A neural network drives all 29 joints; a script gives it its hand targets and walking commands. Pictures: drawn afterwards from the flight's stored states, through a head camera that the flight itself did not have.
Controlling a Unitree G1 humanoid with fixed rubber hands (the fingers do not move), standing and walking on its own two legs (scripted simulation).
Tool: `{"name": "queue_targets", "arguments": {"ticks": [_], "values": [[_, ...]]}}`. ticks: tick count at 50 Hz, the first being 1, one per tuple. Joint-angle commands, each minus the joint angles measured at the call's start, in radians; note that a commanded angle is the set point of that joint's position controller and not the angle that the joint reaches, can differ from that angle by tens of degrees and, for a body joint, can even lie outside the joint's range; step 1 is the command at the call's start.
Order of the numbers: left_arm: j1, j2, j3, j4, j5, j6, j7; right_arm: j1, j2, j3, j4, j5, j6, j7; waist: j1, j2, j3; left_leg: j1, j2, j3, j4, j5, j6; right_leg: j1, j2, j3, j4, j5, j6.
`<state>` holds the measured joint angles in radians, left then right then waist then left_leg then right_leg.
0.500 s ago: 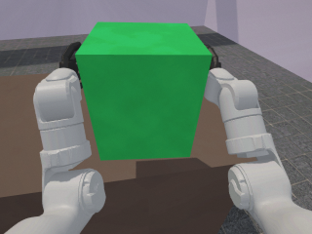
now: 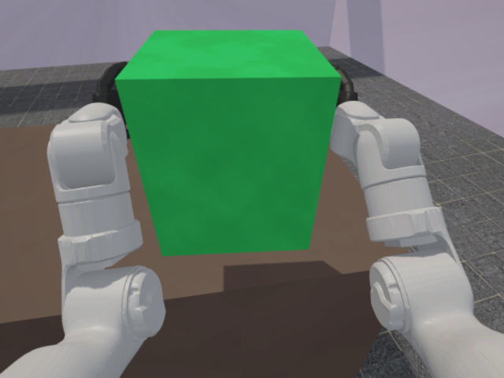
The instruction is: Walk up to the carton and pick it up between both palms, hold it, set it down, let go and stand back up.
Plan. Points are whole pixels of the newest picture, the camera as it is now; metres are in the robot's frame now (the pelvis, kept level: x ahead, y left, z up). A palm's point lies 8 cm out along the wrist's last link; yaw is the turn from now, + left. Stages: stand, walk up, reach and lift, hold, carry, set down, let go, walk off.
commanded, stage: hold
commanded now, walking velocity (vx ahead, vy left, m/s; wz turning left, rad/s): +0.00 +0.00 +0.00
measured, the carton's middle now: (232, 141) +0.38 +0.01 +0.26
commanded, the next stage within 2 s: none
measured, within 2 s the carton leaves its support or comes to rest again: neither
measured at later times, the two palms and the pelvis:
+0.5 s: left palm (115, 104) +0.35 +0.15 +0.33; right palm (357, 100) +0.37 -0.15 +0.32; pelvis +0.00 +0.00 +0.00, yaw -1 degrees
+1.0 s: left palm (114, 104) +0.35 +0.16 +0.32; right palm (354, 101) +0.37 -0.15 +0.32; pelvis +0.00 +0.00 +0.00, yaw +0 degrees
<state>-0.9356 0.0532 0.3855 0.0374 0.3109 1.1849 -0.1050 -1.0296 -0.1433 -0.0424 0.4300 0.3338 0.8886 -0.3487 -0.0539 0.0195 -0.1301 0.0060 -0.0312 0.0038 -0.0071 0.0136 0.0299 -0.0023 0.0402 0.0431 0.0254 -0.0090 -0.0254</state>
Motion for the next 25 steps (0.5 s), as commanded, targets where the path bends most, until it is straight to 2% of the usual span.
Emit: {"name": "queue_targets", "arguments": {"ticks": [1, 4, 9, 12, 17, 25], "values": [[-0.682, -0.422, -0.422, -0.151, -0.287, -0.023, -0.130, -0.727, 0.456, 0.208, -0.321, 0.167, -0.031, 0.067, -0.041, 0.038, -0.470, 0.151, 0.057, -0.042, 0.088, 0.282, -0.036, 0.135, -0.041, 0.041, 0.066, 0.223, 0.072], [-0.671, -0.408, -0.407, -0.129, -0.287, 0.002, -0.132, -0.699, 0.441, 0.198, -0.293, 0.171, 0.000, 0.063, -0.040, 0.035, -0.441, 0.134, 0.060, -0.040, 0.087, 0.260, -0.039, 0.134, -0.038, 0.043, 0.063, 0.214, 0.074], [-0.678, -0.367, -0.298, -0.010, -0.224, 0.016, -0.141, -0.711, 0.386, 0.151, -0.179, 0.160, 0.019, 0.072, 0.010, 0.003, -0.305, 0.020, 0.077, -0.014, 0.058, 0.090, -0.027, 0.108, -0.022, 0.034, 0.073, 0.085, 0.078], [-0.708, -0.365, -0.276, -0.003, -0.211, 0.008, -0.141, -0.750, 0.390, 0.153, -0.171, 0.180, 0.013, 0.078, 0.025, -0.005, -0.342, 0.014, 0.083, -0.018, 0.064, 0.105, -0.025, 0.113, -0.020, 0.041, 0.087, 0.093, 0.076], [-0.719, -0.369, -0.284, -0.016, -0.213, -0.002, -0.144, -0.758, 0.403, 0.159, -0.179, 0.200, 0.007, 0.075, 0.018, -0.002, -0.419, 0.075, 0.072, -0.025, 0.085, 0.198, -0.026, 0.118, -0.031, 0.054, 0.092, 0.177, 0.078], [-0.745, -0.372, -0.299, 0.005, -0.228, -0.021, -0.151, -0.760, 0.413, 0.136, -0.165, 0.181, 0.000, 0.069, -0.001, 0.001, -0.391, 0.064, 0.061, -0.020, 0.088, 0.131, -0.015, 0.064, -0.046, 0.047, 0.090, 0.123, 0.092]]}}
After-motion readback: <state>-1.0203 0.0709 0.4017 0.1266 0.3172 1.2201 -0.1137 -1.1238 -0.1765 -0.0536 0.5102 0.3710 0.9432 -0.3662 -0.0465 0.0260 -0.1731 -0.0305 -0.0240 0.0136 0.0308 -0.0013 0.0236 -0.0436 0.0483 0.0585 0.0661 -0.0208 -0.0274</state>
